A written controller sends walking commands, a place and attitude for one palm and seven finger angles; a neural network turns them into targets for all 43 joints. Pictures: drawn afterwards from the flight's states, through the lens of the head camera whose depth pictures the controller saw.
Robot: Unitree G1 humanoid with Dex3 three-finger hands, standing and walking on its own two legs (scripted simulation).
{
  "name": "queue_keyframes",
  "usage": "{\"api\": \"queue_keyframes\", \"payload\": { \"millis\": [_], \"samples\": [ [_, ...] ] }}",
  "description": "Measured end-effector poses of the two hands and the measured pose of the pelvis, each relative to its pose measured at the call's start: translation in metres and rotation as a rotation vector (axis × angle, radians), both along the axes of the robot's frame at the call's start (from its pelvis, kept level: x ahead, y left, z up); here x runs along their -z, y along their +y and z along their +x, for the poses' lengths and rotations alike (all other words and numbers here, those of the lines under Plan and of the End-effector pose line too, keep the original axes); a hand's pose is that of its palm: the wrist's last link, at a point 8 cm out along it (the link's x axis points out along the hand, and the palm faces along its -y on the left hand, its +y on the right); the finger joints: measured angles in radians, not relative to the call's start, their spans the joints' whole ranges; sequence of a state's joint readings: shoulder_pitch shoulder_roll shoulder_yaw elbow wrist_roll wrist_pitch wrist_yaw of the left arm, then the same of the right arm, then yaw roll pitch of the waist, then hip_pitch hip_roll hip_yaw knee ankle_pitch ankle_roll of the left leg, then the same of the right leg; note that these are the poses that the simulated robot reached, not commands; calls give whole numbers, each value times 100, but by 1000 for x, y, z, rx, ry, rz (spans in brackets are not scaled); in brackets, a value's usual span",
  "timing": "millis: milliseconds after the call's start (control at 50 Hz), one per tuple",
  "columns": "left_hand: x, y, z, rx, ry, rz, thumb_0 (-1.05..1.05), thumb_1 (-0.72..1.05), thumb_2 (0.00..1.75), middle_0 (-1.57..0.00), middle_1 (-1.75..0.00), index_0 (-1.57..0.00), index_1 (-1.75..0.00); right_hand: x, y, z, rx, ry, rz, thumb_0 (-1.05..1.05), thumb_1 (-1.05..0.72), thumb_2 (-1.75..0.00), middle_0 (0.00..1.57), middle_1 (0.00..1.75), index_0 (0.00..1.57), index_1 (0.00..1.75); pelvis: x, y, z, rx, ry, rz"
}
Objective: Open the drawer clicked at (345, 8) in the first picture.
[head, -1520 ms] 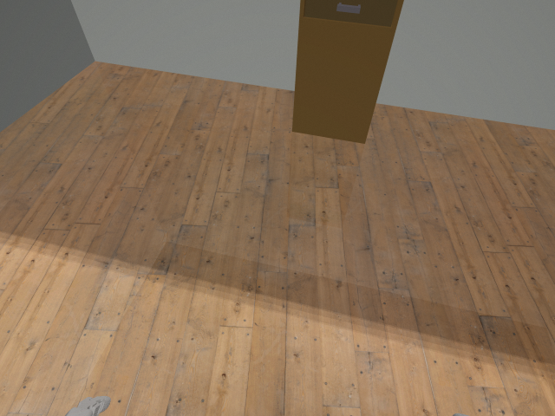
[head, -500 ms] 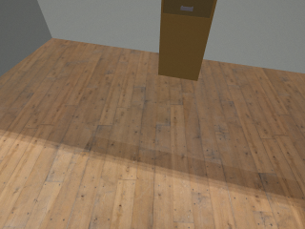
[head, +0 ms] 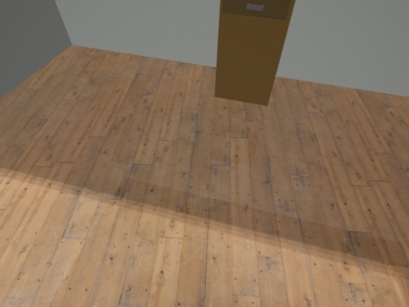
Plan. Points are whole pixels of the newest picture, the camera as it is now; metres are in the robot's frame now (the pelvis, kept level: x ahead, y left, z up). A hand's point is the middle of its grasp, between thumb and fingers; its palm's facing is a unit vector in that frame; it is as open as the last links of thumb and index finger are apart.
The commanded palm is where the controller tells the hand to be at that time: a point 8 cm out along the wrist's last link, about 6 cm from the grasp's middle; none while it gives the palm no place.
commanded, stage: look at it before walking up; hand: left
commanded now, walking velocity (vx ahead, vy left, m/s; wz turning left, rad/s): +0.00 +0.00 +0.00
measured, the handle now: (255, 6) +1.71 -0.20 -0.05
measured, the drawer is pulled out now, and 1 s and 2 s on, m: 0.00 0.00 0.00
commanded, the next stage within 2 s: walk to a spot facing it in 0.12 s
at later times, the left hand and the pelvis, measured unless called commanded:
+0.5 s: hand out of the picture +0.04 +0.21 -0.19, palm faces -0.04 -0.98 -0.20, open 7.4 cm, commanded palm none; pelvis +0.04 +0.01 -0.02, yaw -3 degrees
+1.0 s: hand (166, 226) +0.36 +0.13 -0.20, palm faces -0.22 -0.95 -0.22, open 7.4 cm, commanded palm none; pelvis +0.22 -0.04 -0.03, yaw -12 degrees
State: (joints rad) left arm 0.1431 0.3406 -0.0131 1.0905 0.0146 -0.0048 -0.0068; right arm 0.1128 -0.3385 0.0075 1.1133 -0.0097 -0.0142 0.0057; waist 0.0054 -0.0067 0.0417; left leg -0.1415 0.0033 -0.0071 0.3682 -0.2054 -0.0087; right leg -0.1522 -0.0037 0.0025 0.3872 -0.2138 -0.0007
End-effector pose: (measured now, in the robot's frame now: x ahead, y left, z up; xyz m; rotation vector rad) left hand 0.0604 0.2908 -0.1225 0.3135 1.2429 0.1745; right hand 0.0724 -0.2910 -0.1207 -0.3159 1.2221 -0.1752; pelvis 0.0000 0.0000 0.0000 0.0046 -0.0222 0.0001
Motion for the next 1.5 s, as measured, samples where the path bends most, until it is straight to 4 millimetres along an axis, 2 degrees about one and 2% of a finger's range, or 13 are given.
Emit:
{"api": "queue_keyframes", "payload": {
  "millis": [340, 540, 600, 640, 700, 800, 880, 940, 1000, 1160, 1320, 1400, 1500],
  "samples": [
    [4, -6, 4, -8, -3, -12, 0, 91, 90, -20, -30, -20, -30, 3, 9, 8, 4, -19, 16, 1, -90, -90, 20, 30, 20, 30, 2, 1, 9, 17, -1, -2],
    [43, -39, -24, -48, 161, -151, 0, 91, 90, -20, -30, -20, -30, 28, 48, -27, 119, 99, 73, 1, -91, -90, 20, 30, 20, 30, 19, 12, 52, 65, 23, -30],
    [49, -42, -22, -35, 240, -178, 0, 91, 90, -20, -30, -20, -30, 29, 64, -35, 180, 106, 78, 1, -91, -90, 20, 30, 20, 30, 21, 18, 70, 106, 20, -12],
    [49, -44, -7, -6, 269, -181, 1, 91, 90, -20, -30, -20, -30, 27, 75, -47, 227, 124, 84, 1, -91, -90, 20, 30, 20, 30, 19, 19, 81, 120, 13, -15],
    [47, -48, 37, 33, 242, -184, 1, 91, 90, -20, -30, -20, -30, 23, 94, -72, 294, 215, 110, 1, -91, -90, 20, 30, 20, 30, 16, 17, 99, 138, 10, -17],
    [41, -63, 144, 120, 114, -174, 1, 92, 90, -20, -30, -19, -30, 14, 119, -103, 390, 404, 172, 1, -91, -90, 20, 30, 20, 30, 15, 6, 133, 174, 17, -20],
    [42, -85, 233, 202, -6, -151, 1, 92, 90, -19, -29, -19, -30, 17, 121, -102, 459, 510, 214, 1, -90, -90, 20, 30, 20, 30, 26, -12, 168, 205, 12, -26],
    [47, -100, 281, 227, -94, -129, 1, 92, 90, -19, -29, -19, -30, 30, 106, -80, 488, 526, 230, 1, -90, -90, 20, 30, 20, 30, 38, -30, 195, 217, -2, -15],
    [43, -110, 300, 218, -100, -130, 0, 92, 90, -19, -29, -19, -30, 39, 79, -26, 478, 424, 211, 1, -90, -90, 20, 30, 20, 30, 33, -39, 215, 215, -10, -26],
    [33, -121, 311, 194, 9, -151, 0, 93, 90, -20, -30, -20, -30, 26, 18, 171, 366, 6, 140, 1, -92, -90, 19, 30, 19, 30, 12, -46, 276, 232, 11, -36],
    [48, -102, 327, 102, 113, -197, 0, 92, 90, -20, -30, -20, -30, 7, 5, 313, 249, -147, 81, 1, -93, -90, 19, 30, 19, 30, 15, -32, 356, 235, 9, -58],
    [55, -89, 348, 107, 197, -189, 1, 91, 90, -20, -30, -20, -30, 9, 16, 349, 253, -177, 66, 1, -92, -90, 19, 30, 20, 30, 20, -23, 392, 267, -1, -36],
    [39, -87, 410, 153, 190, -174, 1, 91, 90, -20, -29, -19, -30, 7, 31, 338, 365, -80, 77, 0, -94, -90, 20, 30, 20, 30, 6, -23, 432, 295, 10, -24]
  ]
}}
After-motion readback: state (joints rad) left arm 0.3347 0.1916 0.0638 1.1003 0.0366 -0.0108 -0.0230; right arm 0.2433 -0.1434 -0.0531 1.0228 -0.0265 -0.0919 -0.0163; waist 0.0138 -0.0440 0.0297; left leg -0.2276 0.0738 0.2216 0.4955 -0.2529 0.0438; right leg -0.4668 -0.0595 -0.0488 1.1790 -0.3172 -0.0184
